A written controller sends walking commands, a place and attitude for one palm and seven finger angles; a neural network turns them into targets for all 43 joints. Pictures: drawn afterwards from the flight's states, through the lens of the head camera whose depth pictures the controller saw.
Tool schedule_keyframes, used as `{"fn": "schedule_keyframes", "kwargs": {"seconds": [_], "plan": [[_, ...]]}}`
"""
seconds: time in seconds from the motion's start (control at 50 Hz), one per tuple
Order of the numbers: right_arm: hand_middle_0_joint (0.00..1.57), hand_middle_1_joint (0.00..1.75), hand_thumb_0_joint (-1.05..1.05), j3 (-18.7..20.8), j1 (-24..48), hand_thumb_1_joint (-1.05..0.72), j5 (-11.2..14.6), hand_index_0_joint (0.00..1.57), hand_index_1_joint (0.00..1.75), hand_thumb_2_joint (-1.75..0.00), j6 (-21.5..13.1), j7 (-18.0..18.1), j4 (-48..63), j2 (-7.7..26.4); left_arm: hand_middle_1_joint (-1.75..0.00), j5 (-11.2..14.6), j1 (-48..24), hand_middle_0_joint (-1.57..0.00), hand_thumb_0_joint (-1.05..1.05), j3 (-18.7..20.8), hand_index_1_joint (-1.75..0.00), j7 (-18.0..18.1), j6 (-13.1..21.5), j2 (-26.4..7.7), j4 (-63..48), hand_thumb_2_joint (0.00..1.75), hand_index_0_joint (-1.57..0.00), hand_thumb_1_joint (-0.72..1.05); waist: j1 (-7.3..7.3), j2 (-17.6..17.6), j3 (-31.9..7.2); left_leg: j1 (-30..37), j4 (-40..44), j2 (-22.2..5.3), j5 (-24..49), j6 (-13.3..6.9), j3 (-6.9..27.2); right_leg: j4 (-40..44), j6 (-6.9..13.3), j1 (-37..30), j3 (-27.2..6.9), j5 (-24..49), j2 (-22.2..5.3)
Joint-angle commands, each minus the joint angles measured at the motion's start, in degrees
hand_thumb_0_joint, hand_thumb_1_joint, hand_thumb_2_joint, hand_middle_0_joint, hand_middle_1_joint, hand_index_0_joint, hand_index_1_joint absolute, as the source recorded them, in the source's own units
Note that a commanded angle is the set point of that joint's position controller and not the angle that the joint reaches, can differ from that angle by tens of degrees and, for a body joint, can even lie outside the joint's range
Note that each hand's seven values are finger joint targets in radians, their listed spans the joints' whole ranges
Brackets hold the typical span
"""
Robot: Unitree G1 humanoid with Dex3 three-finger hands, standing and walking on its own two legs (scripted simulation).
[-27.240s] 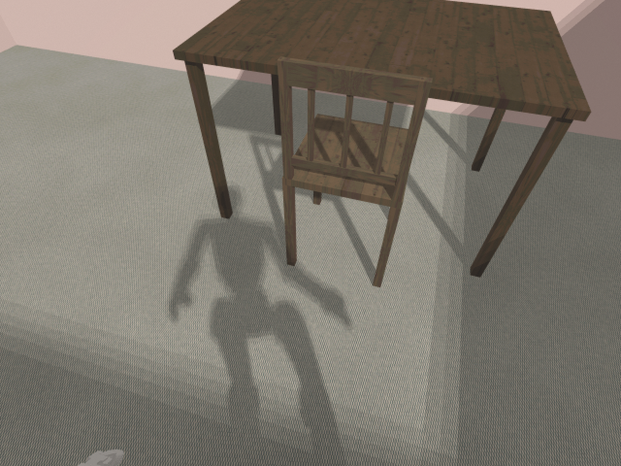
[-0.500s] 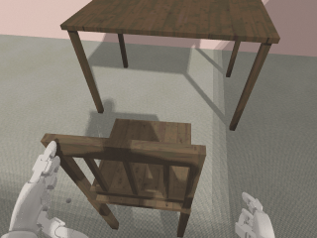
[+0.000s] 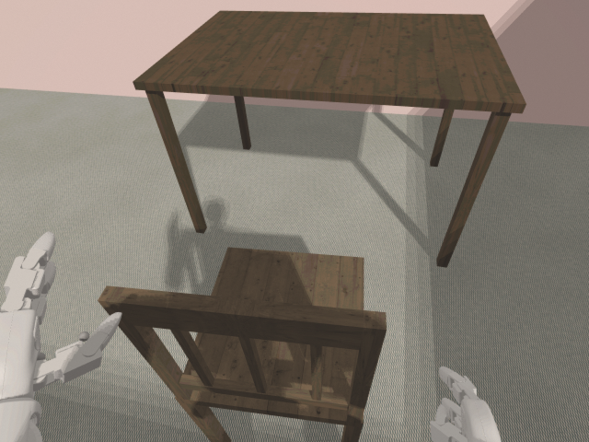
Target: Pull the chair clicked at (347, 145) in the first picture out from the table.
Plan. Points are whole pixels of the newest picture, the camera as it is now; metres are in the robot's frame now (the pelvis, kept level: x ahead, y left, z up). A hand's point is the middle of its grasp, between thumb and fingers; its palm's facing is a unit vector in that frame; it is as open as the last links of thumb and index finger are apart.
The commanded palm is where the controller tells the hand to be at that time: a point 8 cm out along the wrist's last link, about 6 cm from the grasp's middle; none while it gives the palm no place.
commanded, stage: draw the hand back to the body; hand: left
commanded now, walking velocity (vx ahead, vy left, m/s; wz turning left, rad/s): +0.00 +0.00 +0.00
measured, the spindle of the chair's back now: (254, 363) +0.27 +0.11 -0.10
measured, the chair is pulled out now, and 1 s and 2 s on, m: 0.65 0.65 0.65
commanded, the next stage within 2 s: step back with the hand held close in 0.50 s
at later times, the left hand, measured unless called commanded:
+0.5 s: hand (66, 312) +0.19 +0.26 +0.16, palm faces +0.46 -0.77 -0.44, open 7.5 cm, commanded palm +0.15 +0.30 +0.18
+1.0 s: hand (57, 342) +0.16 +0.26 +0.15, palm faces +0.33 -0.77 -0.55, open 7.4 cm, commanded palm +0.11 +0.30 +0.18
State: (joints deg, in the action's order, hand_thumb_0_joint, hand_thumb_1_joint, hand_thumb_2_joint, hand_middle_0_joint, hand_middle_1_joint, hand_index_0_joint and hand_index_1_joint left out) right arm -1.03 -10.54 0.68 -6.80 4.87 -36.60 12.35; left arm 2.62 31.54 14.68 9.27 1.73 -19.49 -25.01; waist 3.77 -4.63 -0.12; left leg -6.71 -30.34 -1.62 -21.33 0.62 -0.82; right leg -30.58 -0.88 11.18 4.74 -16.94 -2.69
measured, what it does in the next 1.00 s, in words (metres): stands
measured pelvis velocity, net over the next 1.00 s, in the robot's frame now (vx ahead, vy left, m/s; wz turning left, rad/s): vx -0.04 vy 0.01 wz -0.04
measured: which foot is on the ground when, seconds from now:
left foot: down 0.00-1.00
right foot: down 0.00-1.00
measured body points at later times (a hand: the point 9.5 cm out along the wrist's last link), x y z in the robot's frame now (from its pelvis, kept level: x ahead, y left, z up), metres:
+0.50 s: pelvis +0.01 +0.00 +0.01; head +0.00 -0.02 +0.45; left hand +0.16 +0.30 +0.19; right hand +0.19 -0.23 -0.09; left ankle -0.05 +0.12 -0.73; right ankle -0.01 -0.13 -0.73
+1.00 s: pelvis -0.04 +0.01 +0.00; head -0.02 -0.01 +0.45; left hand +0.14 +0.30 +0.18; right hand +0.13 -0.24 -0.09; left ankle -0.05 +0.12 -0.73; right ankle +0.00 -0.13 -0.73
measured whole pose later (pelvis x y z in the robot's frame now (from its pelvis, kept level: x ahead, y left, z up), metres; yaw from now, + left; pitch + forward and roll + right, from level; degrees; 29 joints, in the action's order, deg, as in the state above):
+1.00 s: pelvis -0.04 +0.01 +0.00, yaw -3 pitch +0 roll +1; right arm 1.7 -9.5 1.5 -0.6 5.4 -33.9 12.4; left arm 2.6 34.4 21.3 8.6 5.0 -24.4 -28.6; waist 0.9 -1.8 3.0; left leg -10.6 -27.0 -0.3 -16.0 -0.5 -4.1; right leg -28.3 -1.7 16.8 1.3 -11.0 -3.6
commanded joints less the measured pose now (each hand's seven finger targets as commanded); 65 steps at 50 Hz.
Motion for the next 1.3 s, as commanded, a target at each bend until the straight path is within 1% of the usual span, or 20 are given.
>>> {"fn": "schedule_keyframes", "kwargs": {"seconds": [0.0,0.06,0.2,0.34,0.56,0.6,0.62,0.64,0.66,0.7,0.76,0.84,0.88,0.94,1.0,1.08,1.12,1.2,1.24,1.28], "plan": [[0.2,0.3,0.0,2.37,6.46,-0.9,-0.06,0.2,0.3,-0.9,-2.84,0.51,8.14,6.36,-0.26,0.19,-5.62,-0.18,0.0,10.91,-0.26,1.51,3.6,-11.59,-11.54,0.81,-0.18,0.72,0.11,1.18,-3.16,-1.26,5.82,-1.53,22.64,-1.31,1.41,5.29,2.51,-5.87,-1.93,18.55,-1.15],[0.2,0.3,0.0,2.29,6.36,-0.9,-0.16,0.2,0.3,-0.9,-3.12,0.24,7.6,6.34,-0.29,0.13,-8.52,-0.19,0.0,12.68,-0.29,1.54,3.94,-12.97,-13.63,0.87,-0.19,0.83,0.27,-1.79,-4.21,0.55,6.01,-1.47,25.09,-1.33,1.21,6.17,2.62,-7.02,-2.13,20.28,-1.3],[0.2,0.3,0.0,3.49,6.87,-0.9,-0.05,0.2,0.3,-0.9,-1.17,-0.41,6.81,7.05,-0.3,0.56,-4.87,-0.2,0.0,9.93,-0.3,0.43,2.95,-8.48,-6.39,0.9,-0.2,0.9,-0.15,5.42,-2.17,1.11,6.7,-2.09,26.89,-1.82,0.2,7.13,1.9,-7.16,-1.37,23.21,-1.18],[0.2,0.3,0.0,3.2,7.44,-0.9,-0.18,0.2,0.3,-0.9,-1.95,-0.42,7.28,7.25,-0.3,0.19,-8.35,-0.2,0.0,13.66,-0.3,1.05,3.83,-14.13,-15.15,0.9,-0.2,0.9,0.52,-2.59,-8.07,3.47,7.07,-1.68,27.91,-1.4,1.15,6.59,2.39,-9.56,-2.31,21.71,-1.47],[0.2,0.3,0.0,3.09,7.56,-0.9,0.17,0.2,0.3,-0.9,-1.49,-0.3,6.97,6.95,-0.3,0.42,-8.28,-0.2,0.0,10.38,-0.3,0.55,2.87,-9.58,-8.76,0.9,-0.2,0.9,-0.09,2.25,0.48,0.16,8.53,-2.13,22.35,-1.4,0.75,7.95,2.3,-5.76,-1.62,17.12,-0.95],[0.2,0.3,0.0,2.91,7.68,-0.9,-0.01,0.2,0.3,-0.9,-1.49,-0.51,7.46,7.26,-0.3,0.47,-9.44,-0.2,0.0,8.69,-0.3,0.34,3.15,-8.83,-10.25,0.9,-0.2,0.9,-0.22,2.51,-0.71,0.37,8.85,-2.05,21.58,-1.5,0.97,7.73,2.19,-6.08,-1.53,16.28,-1.08],[0.2,0.3,0.0,3.64,5.8,-0.9,1.04,0.2,0.3,-0.9,-0.54,-0.08,9.34,7.89,-0.3,1.19,-19.41,-0.2,0.0,18.42,-0.3,0.34,6.37,-19.89,-14.58,0.9,-0.2,0.9,-1.46,1.91,2.37,-1.29,7.31,-3.89,17.88,-2.42,0.86,10.56,2.46,-1.0,-9.29,22.86,-3.8],[0.2,0.3,0.0,3.38,5.16,-0.9,0.76,0.2,0.3,-0.9,-0.2,0.23,8.48,7.27,-0.3,0.84,-20.73,-0.2,0.0,18.63,-0.3,0.03,7.24,-19.88,-13.37,0.9,-0.2,0.9,-2.03,1.29,0.7,-1.6,7.62,-3.54,14.24,-2.23,1.66,10.56,2.97,-1.91,-10.05,22.43,-5.01],[0.2,0.3,0.0,3.32,6.67,-0.9,0.64,0.2,0.3,-0.9,-0.13,0.37,8.39,6.6,-0.3,0.97,-14.29,-0.2,0.0,15.94,-0.3,-0.03,7.08,-15.86,-10.03,0.9,-0.2,0.9,-2.09,2.39,2.39,-1.99,7.66,-3.58,15.22,-2.33,1.83,10.44,3.05,-1.12,-9.87,24.17,-5.39],[0.2,0.3,0.0,3.45,6.68,-0.9,0.4,0.2,0.3,-0.9,0.74,0.06,9.49,7.15,-0.3,0.47,-8.1,-0.2,0.0,12.84,-0.3,-0.38,6.38,-11.62,-7.69,0.9,-0.2,0.9,-2.04,3.21,-1.52,-0.52,7.76,-4.05,19.93,-2.23,1.68,8.38,2.54,-3.14,-8.74,26.46,-5.27],[0.2,0.3,0.0,3.53,7.32,-0.9,0.3,0.2,0.3,-0.9,2.1,0.04,10.73,6.86,-0.3,0.16,-1.43,-0.2,0.0,12.52,-0.3,0.01,6.22,-10.65,-9.04,0.9,-0.2,0.9,-1.76,0.02,-7.3,1.08,7.95,-5.3,26.79,-2.41,1.82,5.73,1.82,-5.04,-7.03,27.94,-5.17],[0.2,0.3,0.0,4.34,7.86,-0.9,0.52,0.2,0.3,-0.9,3.29,0.45,11.72,6.82,-0.3,-0.22,1.73,-0.2,0.0,16.63,-0.3,1.15,6.59,-15.24,-14.3,0.9,-0.2,0.9,-1.61,1.04,-11.28,-0.28,7.12,-6.14,30.23,-2.43,2.96,3.19,1.71,-5.81,-6.68,29.09,-5.31],[0.2,0.3,0.0,4.26,7.66,-0.9,0.76,0.2,0.3,-0.9,3.28,0.75,12.4,6.17,-0.3,-0.03,2.45,-0.2,0.0,16.98,-0.3,1.46,6.99,-15.29,-16.32,0.9,-0.2,0.9,-1.52,1.32,-11.15,-1.61,7.15,-6.59,29.94,-2.41,3.32,1.86,1.45,-4.62,-6.04,26.9,-5.01],[0.2,0.3,0.0,4.64,7.23,-0.9,0.83,0.2,0.3,-0.9,2.81,1.38,11.81,6.31,-0.3,0.13,1.38,-0.2,0.0,18.66,-0.3,2.06,7.15,-17.05,-16.35,0.9,-0.2,0.9,-1.59,-0.48,-9.1,-4.93,7.91,-7.14,26.31,-2.65,4.36,1.0,1.18,-3.03,-5.85,22.53,-4.56],[0.2,0.3,0.0,4.41,6.34,-0.9,0.76,0.2,0.3,-0.9,2.16,1.7,11.42,6.22,-0.3,0.23,1.02,-0.2,0.0,16.63,-0.3,2.16,7.24,-14.58,-13.91,0.9,-0.2,0.9,-1.88,-0.68,-6.42,-8.48,8.07,-7.26,20.68,-2.76,4.39,1.32,1.03,-1.58,-6.15,19.23,-4.23],[0.2,0.3,0.0,4.37,5.2,-0.9,0.45,0.2,0.3,-0.9,1.53,1.82,10.64,6.64,-0.3,-0.11,-1.5,-0.2,0.0,14.3,-0.3,2.28,6.93,-12.92,-11.29,0.9,-0.2,0.9,-2.41,2.53,-3.22,-12.15,6.78,-5.28,7.21,-2.52,3.73,5.71,1.48,1.18,-9.18,14.24,-5.14],[0.2,0.3,0.0,4.33,4.41,-0.9,0.28,0.2,0.3,-0.9,1.34,1.59,10.52,6.93,-0.3,-0.5,-3.0,-0.2,0.0,13.43,-0.3,2.4,6.76,-12.65,-10.66,0.9,-0.2,0.9,-2.66,6.68,-1.48,-12.87,4.71,-3.36,-0.59,-2.48,3.23,10.26,2.36,5.06,-11.74,4.63,-6.33],[0.2,0.3,0.0,3.7,4.13,-0.9,0.14,0.2,0.3,-0.9,0.77,1.45,10.7,6.93,-0.3,-1.08,-5.43,-0.2,0.0,13.42,-0.3,2.88,7.13,-14.2,-12.57,0.9,-0.2,0.9,-2.73,9.27,-0.43,-11.09,1.47,-1.93,-7.28,-2.74,2.59,16.14,3.4,12.64,-13.42,-13.65,-8.0],[0.2,0.3,0.0,3.48,4.59,-0.9,-0.11,0.2,0.3,-0.9,0.31,1.77,10.63,7.63,-0.3,-1.5,-6.57,-0.2,0.0,15.58,-0.3,3.44,7.9,-16.96,-15.77,0.9,-0.2,0.9,-2.56,4.07,-0.7,-12.51,5.04,-3.25,-8.45,-3.36,4.42,13.96,2.94,11.58,-12.0,-13.42,-6.76],[0.2,0.3,0.0,3.2,4.57,-0.9,-0.01,0.2,0.3,-0.9,-0.24,1.86,11.53,7.45,-0.3,-1.68,-5.8,-0.2,0.0,15.9,-0.3,3.73,8.91,-16.2,-18.12,0.9,-0.2,0.9,-2.38,-0.89,-2.6,-18.21,10.49,-5.75,-10.31,-4.47,7.5,7.91,1.17,4.5,-8.71,-8.99,-3.84]]}}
